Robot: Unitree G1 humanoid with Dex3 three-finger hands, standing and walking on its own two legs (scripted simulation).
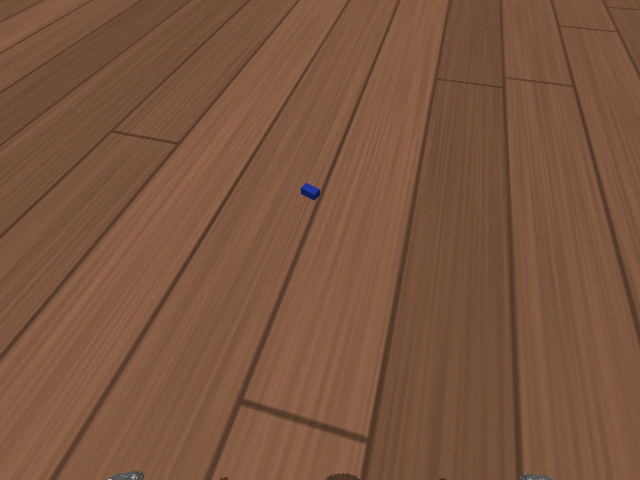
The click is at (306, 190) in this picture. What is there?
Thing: small brick
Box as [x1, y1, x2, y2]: [301, 183, 319, 200]
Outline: 306,183 301,187 301,193 314,200 319,195 319,189
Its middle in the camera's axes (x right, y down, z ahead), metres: -0.04 -0.22 +1.77
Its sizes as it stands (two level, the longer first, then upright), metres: 0.078 0.045 0.038
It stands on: the floor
